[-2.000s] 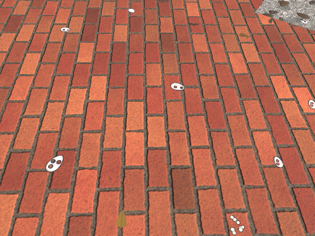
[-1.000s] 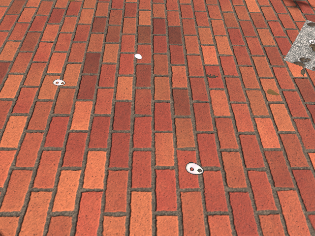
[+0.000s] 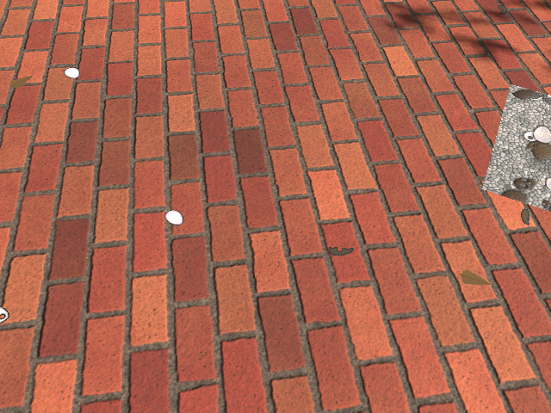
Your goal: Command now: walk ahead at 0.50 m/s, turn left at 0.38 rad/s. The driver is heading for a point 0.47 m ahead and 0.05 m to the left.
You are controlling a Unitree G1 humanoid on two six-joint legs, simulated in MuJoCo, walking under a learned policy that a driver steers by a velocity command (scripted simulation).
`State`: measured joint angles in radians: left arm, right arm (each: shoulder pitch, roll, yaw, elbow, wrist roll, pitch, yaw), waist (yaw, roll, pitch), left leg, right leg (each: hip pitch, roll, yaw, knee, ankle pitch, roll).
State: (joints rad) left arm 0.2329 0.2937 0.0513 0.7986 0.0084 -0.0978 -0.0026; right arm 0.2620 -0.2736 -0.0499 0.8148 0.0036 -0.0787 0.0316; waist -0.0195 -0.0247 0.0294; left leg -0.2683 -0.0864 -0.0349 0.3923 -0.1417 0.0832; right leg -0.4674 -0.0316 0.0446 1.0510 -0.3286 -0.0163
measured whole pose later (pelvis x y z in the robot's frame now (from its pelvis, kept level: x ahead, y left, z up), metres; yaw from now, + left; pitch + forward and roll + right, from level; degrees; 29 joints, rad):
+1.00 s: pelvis +0.40 +0.04 -0.01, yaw +20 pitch +1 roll +1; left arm 0.18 0.28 0.04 0.90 0.01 0.01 0.02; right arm 0.11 -0.22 -0.03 0.74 -0.02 0.00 0.00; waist 0.01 -0.02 0.03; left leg -0.35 -0.04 0.00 0.48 -0.14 0.03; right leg -0.34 -0.07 0.02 0.68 -0.34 0.06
